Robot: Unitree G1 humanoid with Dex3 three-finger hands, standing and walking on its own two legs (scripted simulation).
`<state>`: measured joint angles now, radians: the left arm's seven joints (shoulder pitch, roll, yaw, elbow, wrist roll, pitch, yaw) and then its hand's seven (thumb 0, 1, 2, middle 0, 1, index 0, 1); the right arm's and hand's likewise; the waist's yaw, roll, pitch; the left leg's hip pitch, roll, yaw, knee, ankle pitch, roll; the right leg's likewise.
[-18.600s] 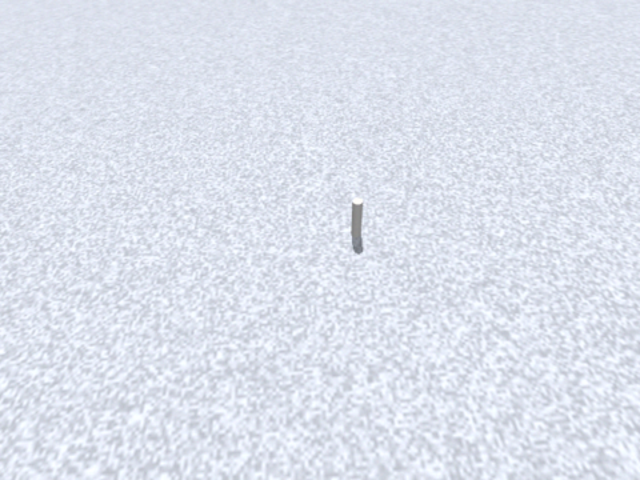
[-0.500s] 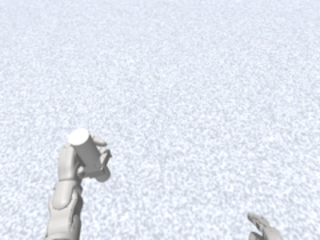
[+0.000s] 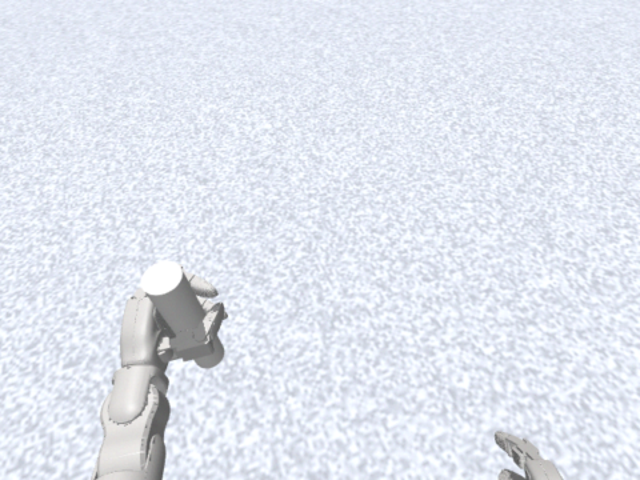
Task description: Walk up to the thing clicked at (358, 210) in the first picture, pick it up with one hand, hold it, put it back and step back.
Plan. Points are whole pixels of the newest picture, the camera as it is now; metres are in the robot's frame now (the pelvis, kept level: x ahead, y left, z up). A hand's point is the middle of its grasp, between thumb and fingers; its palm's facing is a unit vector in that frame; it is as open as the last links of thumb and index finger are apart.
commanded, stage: hold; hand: left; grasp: from the side
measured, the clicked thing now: (189, 322) +0.32 +0.18 +0.04
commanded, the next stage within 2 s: crouch in 1.02 s
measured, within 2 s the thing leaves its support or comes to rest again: neither
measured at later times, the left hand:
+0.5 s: hand (206, 321) +0.32 +0.16 +0.05, palm faces +0.04 -1.00 +0.00, open 5.3 cm
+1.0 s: hand (204, 323) +0.32 +0.16 +0.05, palm faces +0.04 -1.00 +0.00, open 5.3 cm
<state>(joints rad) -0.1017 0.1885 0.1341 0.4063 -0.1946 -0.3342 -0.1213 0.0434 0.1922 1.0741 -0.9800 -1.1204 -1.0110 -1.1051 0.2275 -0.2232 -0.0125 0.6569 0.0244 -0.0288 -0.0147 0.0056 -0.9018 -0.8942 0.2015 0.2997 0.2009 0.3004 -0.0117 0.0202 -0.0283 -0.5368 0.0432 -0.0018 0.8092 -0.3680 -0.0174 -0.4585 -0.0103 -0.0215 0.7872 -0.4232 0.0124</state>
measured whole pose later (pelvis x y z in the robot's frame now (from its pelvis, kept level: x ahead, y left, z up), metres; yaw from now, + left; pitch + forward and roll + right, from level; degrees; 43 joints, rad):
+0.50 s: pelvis +0.00 -0.01 +0.00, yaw +0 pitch +6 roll -1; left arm -0.10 0.18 0.14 0.42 -0.19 -0.35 -0.13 0.04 0.19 1.07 -0.98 -1.12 -1.01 -1.11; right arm 0.23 -0.23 -0.02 0.66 0.02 -0.03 -0.01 0.01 -0.90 -0.89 0.20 0.30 0.20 0.30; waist -0.02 0.02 -0.03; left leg -0.55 0.05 -0.01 0.81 -0.36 -0.02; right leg -0.48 -0.01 -0.02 0.80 -0.43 0.01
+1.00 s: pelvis -0.01 +0.00 +0.00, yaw +0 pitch +5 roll -1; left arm -0.11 0.18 0.15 0.44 -0.19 -0.35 -0.13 0.04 0.19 1.07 -0.98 -1.12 -1.01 -1.11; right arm 0.22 -0.23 -0.01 0.66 0.02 -0.03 -0.02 0.01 -0.90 -0.90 0.20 0.30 0.20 0.30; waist -0.02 0.02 -0.03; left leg -0.54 0.05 0.00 0.81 -0.36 -0.02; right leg -0.47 -0.01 -0.02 0.80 -0.42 0.01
